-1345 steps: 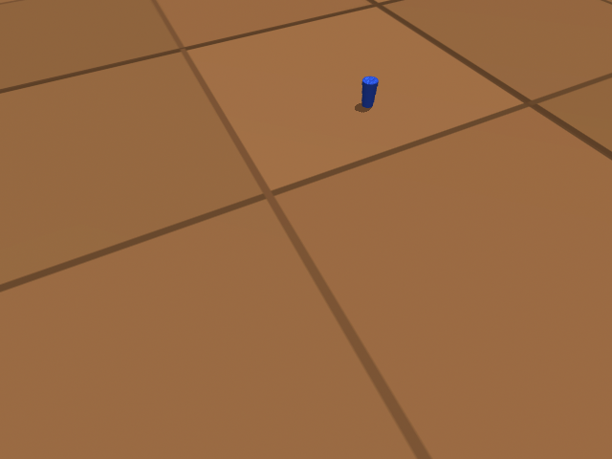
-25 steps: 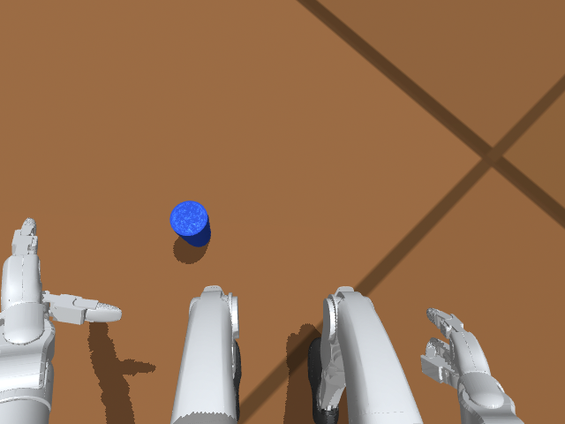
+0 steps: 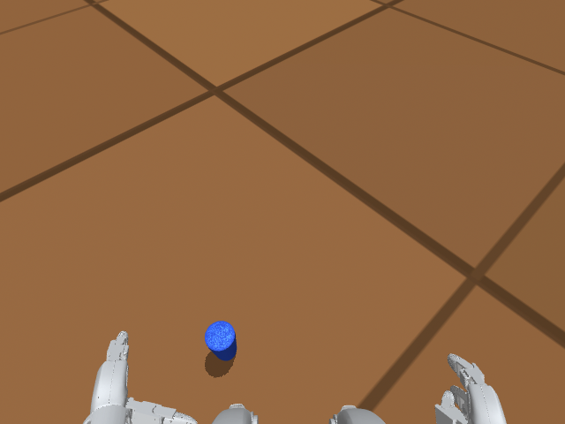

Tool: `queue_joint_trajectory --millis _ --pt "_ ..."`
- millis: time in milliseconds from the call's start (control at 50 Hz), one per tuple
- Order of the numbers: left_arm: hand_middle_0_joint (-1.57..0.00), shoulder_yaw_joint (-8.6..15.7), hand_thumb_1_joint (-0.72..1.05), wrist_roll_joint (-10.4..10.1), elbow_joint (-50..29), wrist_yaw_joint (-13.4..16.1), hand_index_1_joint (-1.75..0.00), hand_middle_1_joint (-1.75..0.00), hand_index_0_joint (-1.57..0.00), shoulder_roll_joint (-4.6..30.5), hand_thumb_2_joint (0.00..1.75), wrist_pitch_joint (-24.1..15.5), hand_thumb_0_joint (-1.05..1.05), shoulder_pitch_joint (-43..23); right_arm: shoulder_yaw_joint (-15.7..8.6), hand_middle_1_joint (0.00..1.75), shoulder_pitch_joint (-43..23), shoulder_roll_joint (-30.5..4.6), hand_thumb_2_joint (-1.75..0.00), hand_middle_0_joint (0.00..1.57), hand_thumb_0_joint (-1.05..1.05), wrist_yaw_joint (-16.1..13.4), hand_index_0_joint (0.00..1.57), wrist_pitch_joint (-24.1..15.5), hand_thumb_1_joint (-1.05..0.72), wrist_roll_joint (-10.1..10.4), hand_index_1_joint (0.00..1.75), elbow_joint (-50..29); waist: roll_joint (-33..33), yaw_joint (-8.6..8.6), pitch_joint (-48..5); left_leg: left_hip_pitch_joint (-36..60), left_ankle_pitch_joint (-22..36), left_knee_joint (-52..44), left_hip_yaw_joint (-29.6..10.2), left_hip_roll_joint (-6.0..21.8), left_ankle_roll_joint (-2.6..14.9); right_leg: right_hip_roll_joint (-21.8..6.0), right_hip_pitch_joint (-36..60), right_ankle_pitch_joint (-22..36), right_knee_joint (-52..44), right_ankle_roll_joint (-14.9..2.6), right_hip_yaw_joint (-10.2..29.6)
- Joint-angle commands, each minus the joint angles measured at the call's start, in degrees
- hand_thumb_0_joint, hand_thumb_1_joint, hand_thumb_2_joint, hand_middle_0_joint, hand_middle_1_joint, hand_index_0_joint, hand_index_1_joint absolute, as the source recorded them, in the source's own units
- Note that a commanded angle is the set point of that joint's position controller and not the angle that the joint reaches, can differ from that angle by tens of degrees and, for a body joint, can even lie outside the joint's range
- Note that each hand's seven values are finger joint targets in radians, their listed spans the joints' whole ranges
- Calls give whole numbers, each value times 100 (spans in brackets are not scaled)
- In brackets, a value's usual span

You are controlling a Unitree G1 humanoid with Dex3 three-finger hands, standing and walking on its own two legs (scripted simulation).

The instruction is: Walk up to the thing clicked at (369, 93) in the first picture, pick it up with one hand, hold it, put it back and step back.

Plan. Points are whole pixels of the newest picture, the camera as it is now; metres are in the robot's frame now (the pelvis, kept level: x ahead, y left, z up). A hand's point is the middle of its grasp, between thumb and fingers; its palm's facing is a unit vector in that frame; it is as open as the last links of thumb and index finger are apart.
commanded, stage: home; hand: left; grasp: from the side
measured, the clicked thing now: (223, 343) +0.43 +0.19 -0.63
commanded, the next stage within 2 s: stand in 1.76 s
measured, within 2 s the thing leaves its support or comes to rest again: neither
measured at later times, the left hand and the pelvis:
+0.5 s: hand (157, 410) +0.16 +0.18 -0.04, palm faces +0.12 -0.95 -0.29, open 17.3 cm; pelvis +0.00 +0.00 +0.02, yaw +1 degrees
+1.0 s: hand (158, 417) +0.15 +0.18 -0.04, palm faces +0.11 -0.95 -0.29, open 17.4 cm; pelvis -0.01 +0.00 +0.02, yaw +1 degrees
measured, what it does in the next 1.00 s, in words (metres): stands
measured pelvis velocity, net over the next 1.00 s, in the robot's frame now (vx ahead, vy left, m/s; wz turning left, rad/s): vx -0.01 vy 0.00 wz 0.01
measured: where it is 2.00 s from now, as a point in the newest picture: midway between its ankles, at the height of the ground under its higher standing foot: outside the picture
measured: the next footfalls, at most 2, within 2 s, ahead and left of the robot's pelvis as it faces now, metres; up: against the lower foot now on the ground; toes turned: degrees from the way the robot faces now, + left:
none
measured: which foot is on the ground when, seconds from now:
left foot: down 0.00-1.00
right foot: down 0.00-1.00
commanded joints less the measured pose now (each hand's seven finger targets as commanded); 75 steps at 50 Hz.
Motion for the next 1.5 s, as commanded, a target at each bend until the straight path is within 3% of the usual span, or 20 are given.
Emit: queue_joint_trajectory --millis 0,20,160,220,240,360,440,620,800,920,1100,1120,1240,1280,1300,1340,1380,1480 --pt "-6 148 -51 43 -1613 41 -6 -6 -6 513 8 -95 0 351 -276 30 -365 -647 -90 20 0 -111 20 -409 -90 -58 30 -955 98 136 -546 1146 1366 -1224 2 -147 91 128 759 1378 -1164 -23 -23" --pt "-5 87 -52 46 -1653 20 -6 -6 -5 492 7 -79 0 387 -273 30 -397 -652 -90 20 0 -122 20 -431 -90 -63 30 -989 -21 111 -255 1126 1297 -1299 -9 -139 102 139 714 1309 -1252 -3 -53" --pt "-5 105 -51 58 -1909 -118 -6 -6 -5 421 8 -126 0 537 -252 30 -439 -629 -90 20 0 -115 20 -605 -90 -126 30 -1096 -227 135 139 1170 1031 -1486 69 -172 121 87 863 1064 -1530 44 15" --pt "-5 114 -51 89 -1854 -163 -6 -6 -5 360 8 -164 0 389 -279 30 -337 -652 -90 20 0 -131 20 -692 -90 -178 30 -1036 -170 58 -34 1332 1274 -1437 94 -182 109 82 963 1327 -1489 45 56" --pt "-5 132 -52 91 -1859 -169 -6 -6 -5 375 7 -182 0 374 -235 30 -401 -616 -90 20 0 -112 20 -713 -90 -171 30 -1048 -103 125 -7 1340 1155 -1506 73 -186 98 82 959 1182 -1481 28 40" --pt "-5 130 -51 103 -2006 -159 -6 -6 -5 394 8 -183 0 332 -232 30 -386 -610 -90 20 0 -137 20 -820 -90 -206 30 -986 100 145 -392 1597 1363 -1498 81 -217 78 74 1180 1393 -1525 18 71" --pt "-5 79 -54 100 -1761 -164 -6 -6 -5 301 7 -186 0 493 -217 30 -416 -609 -90 20 0 -129 20 -829 -90 -209 30 -936 57 175 -215 1554 1459 -1542 53 -198 63 90 1187 1432 -1521 8 28" --pt "-5 180 -55 93 -1684 -212 -6 -6 -5 395 6 -263 0 419 -224 30 -519 -610 -90 20 0 -90 20 -852 -90 -195 30 -948 -72 250 84 1369 1078 -1630 97 -226 99 54 1144 1099 -1699 28 57" --pt "-5 150 -53 109 -1620 -233 -6 -6 -5 359 7 -291 0 417 -248 30 -442 -621 -90 20 0 -103 20 -899 -90 -207 30 -899 -114 185 -133 1501 1203 -1601 101 -219 109 59 1215 1247 -1686 25 71" --pt "-5 123 -55 106 -1645 -250 -6 -6 -5 344 6 -354 0 311 -230 30 -492 -610 -90 20 0 -103 20 -938 -90 -207 30 -863 -72 217 135 1402 796 -1715 86 -212 105 62 1054 815 -1758 12 52" --pt "-5 175 -53 103 -1613 -264 -6 -6 -5 372 7 -378 0 382 -223 30 -499 -591 -90 20 0 -112 20 -983 -90 -214 30 -812 -149 241 42 1454 1026 -1627 150 -237 122 20 1187 1075 -1804 36 123" --pt "-5 150 -53 116 -1656 -268 -6 -6 -5 362 7 -372 0 292 -236 30 -465 -593 -90 20 0 -124 20 -984 -90 -225 30 -819 -113 183 -179 1549 1148 -1608 129 -227 122 45 1224 1206 -1743 36 110" --pt "-5 123 -54 102 -1638 -268 -6 -6 -5 315 7 -389 0 302 -233 30 -520 -614 -90 20 0 -105 20 -1001 -90 -217 30 -798 -24 222 83 1519 895 -1774 68 -197 91 77 1108 897 -1713 0 36" --pt "-5 186 -53 107 -1626 -262 -6 -6 -5 359 7 -408 0 382 -245 30 -477 -601 -90 20 0 -113 20 -993 -90 -235 30 -793 -57 230 -154 1571 1206 -1658 103 -217 101 60 1257 1219 -1724 12 69" --pt "-5 144 -54 110 -1600 -265 -6 -6 -5 347 7 -404 0 346 -242 30 -514 -612 -90 20 0 -111 20 -995 -90 -226 30 -798 -140 241 32 1511 1147 -1676 110 -219 103 57 1201 1161 -1749 18 57" --pt "-5 160 -53 111 -1637 -277 -6 -6 -5 374 7 -399 0 384 -239 30 -489 -606 -90 20 0 -113 20 -987 -90 -230 30 -806 -140 217 -86 1555 1281 -1610 133 -231 117 40 1259 1334 -1759 30 96" --pt "-5 69 -53 108 -1586 -280 -6 -6 -5 255 7 -409 0 318 -230 30 -526 -597 -90 20 0 -88 20 -1003 -90 -235 30 -774 -122 213 43 1509 1060 -1709 92 -212 104 60 1201 1100 -1740 14 49" --pt "-5 130 -53 107 -1695 -274 -6 -6 -5 332 7 -420 0 213 -253 30 -501 -631 -90 20 0 -87 20 -1011 -90 -223 30 -790 82 236 7 1547 789 -1869 13 -173 79 91 1095 819 -1685 -20 3"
